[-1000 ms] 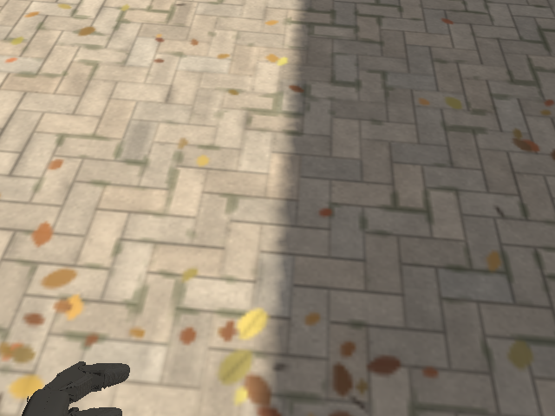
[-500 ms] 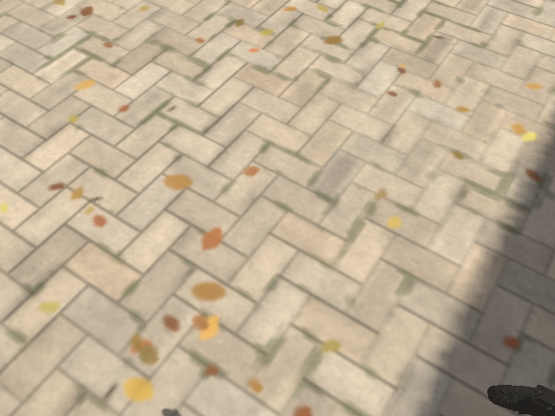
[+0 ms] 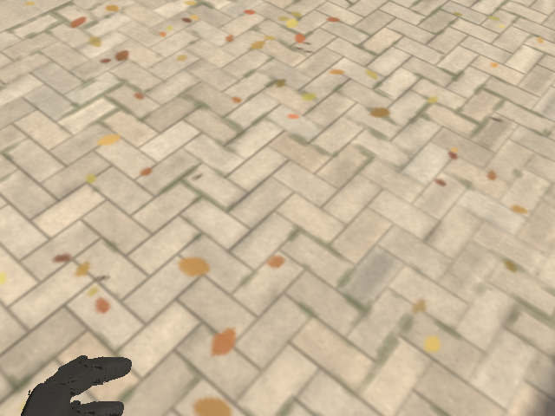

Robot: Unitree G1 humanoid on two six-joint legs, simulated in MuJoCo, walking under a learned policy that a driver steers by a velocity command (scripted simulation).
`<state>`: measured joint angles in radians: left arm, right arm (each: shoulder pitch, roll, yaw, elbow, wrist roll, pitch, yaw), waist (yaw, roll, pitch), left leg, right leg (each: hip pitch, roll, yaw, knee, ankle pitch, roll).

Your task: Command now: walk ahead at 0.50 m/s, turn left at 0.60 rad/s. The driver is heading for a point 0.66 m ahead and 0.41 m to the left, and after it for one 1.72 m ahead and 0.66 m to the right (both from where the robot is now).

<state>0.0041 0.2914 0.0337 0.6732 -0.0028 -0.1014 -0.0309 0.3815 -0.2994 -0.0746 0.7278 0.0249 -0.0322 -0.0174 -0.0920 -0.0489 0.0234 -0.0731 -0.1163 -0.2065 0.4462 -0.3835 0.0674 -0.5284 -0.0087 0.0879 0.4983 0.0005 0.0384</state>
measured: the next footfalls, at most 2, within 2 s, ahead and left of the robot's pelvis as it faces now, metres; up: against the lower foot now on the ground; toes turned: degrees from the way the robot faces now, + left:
right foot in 0.04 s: +0.20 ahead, -0.13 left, +0.00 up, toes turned +5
left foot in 0.54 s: +0.41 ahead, +0.19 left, +0.00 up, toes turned +18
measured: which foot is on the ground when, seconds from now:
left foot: down 0.00-0.04, up 0.06-0.52, down 0.54-1.00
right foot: up 0.00-0.02, down 0.04-0.54, up 0.56-0.90, down 0.92-1.00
